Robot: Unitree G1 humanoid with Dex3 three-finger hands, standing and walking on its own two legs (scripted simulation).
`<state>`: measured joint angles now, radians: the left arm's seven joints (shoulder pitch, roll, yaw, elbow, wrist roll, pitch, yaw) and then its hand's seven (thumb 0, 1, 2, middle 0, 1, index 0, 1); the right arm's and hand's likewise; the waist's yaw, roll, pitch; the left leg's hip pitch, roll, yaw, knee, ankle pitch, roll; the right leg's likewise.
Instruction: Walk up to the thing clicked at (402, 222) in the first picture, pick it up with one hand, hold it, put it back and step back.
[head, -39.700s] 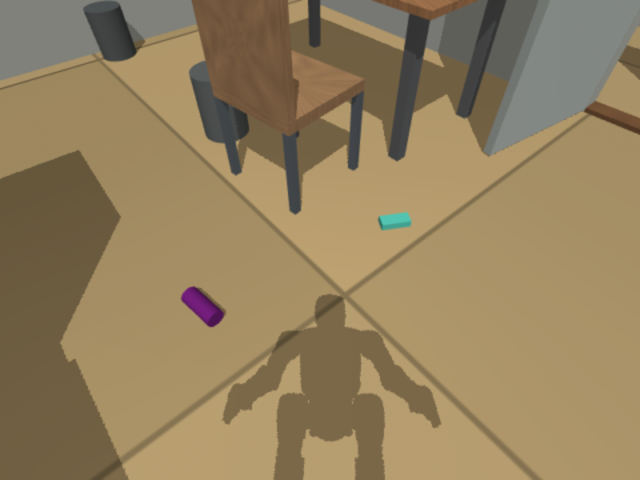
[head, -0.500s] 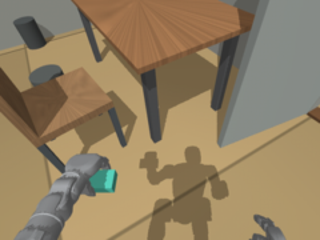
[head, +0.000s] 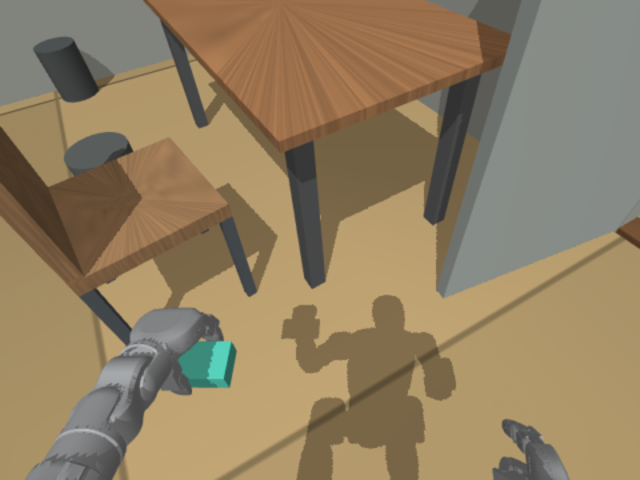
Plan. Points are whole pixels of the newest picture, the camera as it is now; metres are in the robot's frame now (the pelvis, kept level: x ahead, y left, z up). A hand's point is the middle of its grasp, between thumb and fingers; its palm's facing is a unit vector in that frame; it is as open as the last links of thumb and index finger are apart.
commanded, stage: hold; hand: left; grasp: from above
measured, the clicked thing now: (188, 364) +0.30 +0.22 -0.07
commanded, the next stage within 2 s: crouch in 0.36 s
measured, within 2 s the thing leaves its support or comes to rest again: neither
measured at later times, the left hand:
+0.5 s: hand (179, 357) +0.29 +0.22 -0.04, palm faces -0.47 -0.03 -0.88, open 8.5 cm
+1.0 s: hand (202, 374) +0.32 +0.24 -0.17, palm faces -0.44 +0.06 -0.90, open 8.6 cm
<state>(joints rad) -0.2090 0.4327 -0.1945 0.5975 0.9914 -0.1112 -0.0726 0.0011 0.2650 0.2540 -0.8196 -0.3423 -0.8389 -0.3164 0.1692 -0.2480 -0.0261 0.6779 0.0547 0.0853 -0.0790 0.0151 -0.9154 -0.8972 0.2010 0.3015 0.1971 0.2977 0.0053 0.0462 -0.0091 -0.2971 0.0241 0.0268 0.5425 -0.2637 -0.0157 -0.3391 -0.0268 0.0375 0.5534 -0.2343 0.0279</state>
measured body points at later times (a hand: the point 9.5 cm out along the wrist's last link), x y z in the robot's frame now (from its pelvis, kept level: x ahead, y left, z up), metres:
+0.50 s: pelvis +0.01 +0.00 +0.00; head +0.02 -0.01 +0.45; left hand +0.31 +0.22 +0.01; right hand +0.15 -0.25 -0.12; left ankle +0.01 +0.13 -0.73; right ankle +0.04 -0.14 -0.73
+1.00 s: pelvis -0.02 +0.00 -0.07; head +0.07 +0.02 +0.37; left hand +0.34 +0.23 -0.12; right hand +0.08 -0.28 -0.19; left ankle +0.01 +0.13 -0.73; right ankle +0.04 -0.14 -0.73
